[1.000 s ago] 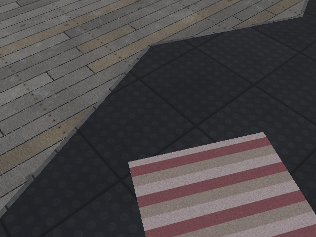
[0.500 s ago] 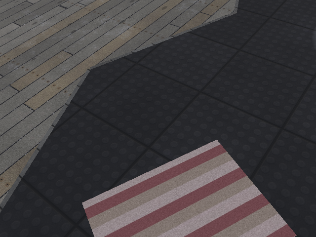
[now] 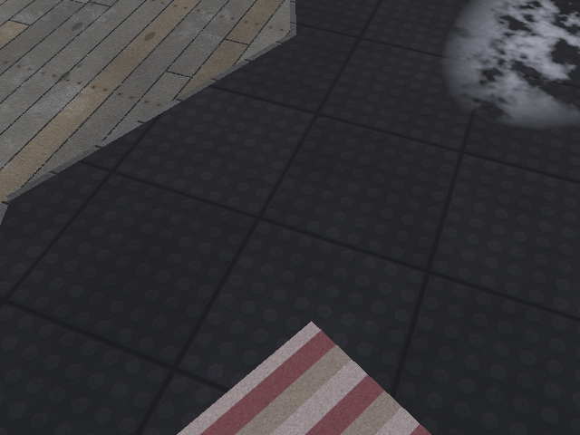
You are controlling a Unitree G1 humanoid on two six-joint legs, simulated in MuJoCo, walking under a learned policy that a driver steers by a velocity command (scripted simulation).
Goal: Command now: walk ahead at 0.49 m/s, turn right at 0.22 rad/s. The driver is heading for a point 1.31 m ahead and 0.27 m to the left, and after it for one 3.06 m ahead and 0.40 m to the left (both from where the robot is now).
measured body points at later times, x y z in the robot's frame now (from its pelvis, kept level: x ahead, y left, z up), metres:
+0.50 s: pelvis +0.27 -0.07 +0.00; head +0.29 -0.09 +0.45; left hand +0.40 +0.19 -0.10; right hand +0.32 -0.34 -0.14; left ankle +0.19 +0.08 -0.65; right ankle +0.32 -0.16 -0.74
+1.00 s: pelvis +0.53 +0.00 -0.02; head +0.57 +0.02 +0.43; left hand +0.48 +0.28 -0.15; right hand +0.78 -0.18 -0.12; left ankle +0.58 +0.09 -0.74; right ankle +0.38 -0.18 -0.64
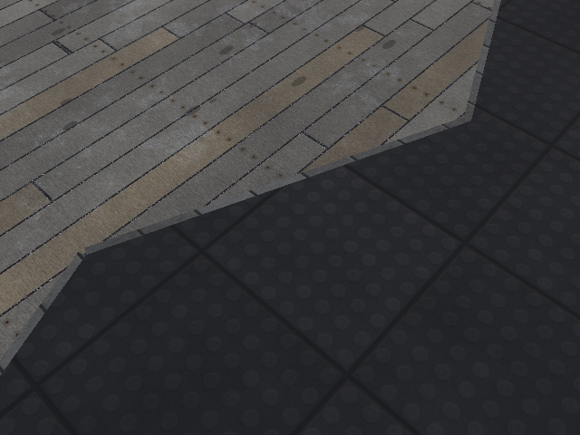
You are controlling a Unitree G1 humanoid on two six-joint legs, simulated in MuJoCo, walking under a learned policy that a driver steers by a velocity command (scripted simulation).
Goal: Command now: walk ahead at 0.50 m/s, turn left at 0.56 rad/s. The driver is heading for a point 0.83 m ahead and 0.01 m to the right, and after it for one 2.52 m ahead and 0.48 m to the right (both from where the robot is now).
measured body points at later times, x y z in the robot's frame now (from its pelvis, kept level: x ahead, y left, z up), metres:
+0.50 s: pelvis +0.29 -0.03 +0.01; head +0.31 -0.03 +0.46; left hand +0.41 +0.26 -0.07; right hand +0.40 -0.29 -0.11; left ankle +0.12 +0.06 -0.64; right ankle +0.38 -0.11 -0.72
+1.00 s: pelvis +0.53 +0.07 +0.01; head +0.57 +0.08 +0.46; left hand +0.46 +0.33 -0.13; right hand +0.81 -0.11 -0.05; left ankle +0.60 +0.19 -0.72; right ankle +0.41 -0.11 -0.66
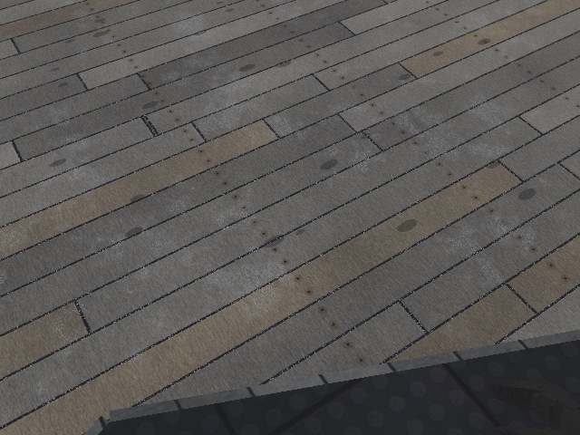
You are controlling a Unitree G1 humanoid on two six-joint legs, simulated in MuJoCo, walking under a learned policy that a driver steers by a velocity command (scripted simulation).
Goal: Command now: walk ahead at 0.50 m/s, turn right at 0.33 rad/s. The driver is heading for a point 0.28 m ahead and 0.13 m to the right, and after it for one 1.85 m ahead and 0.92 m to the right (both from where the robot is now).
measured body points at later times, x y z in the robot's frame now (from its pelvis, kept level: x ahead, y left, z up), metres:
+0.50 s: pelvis +0.22 -0.04 -0.01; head +0.27 -0.07 +0.44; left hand +0.47 +0.16 -0.09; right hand +0.24 -0.35 -0.13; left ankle +0.12 +0.13 -0.65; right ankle +0.31 -0.15 -0.73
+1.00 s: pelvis +0.30 -0.02 +0.01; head +0.33 -0.01 +0.46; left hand +0.60 +0.13 -0.08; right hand +0.26 -0.33 -0.08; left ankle +0.38 +0.07 -0.73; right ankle +0.26 -0.13 -0.67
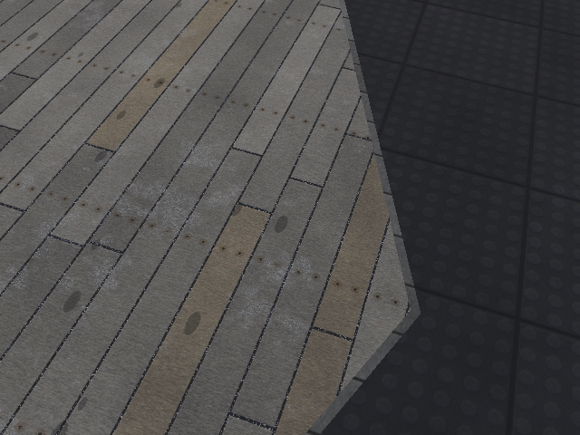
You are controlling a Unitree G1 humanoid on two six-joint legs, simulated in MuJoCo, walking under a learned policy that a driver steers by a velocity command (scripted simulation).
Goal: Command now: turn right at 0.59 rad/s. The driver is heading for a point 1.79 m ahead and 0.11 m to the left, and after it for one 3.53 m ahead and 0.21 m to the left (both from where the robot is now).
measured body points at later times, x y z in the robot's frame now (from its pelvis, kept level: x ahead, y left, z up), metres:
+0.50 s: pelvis -0.01 -0.04 +0.00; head +0.01 -0.06 +0.45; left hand +0.21 +0.17 -0.08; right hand +0.05 -0.34 -0.12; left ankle +0.00 +0.12 -0.70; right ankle -0.02 -0.14 -0.74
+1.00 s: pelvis -0.01 -0.02 +0.00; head +0.00 -0.02 +0.45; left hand +0.14 +0.22 -0.13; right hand +0.04 -0.29 -0.13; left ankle +0.01 +0.11 -0.74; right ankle -0.02 -0.14 -0.74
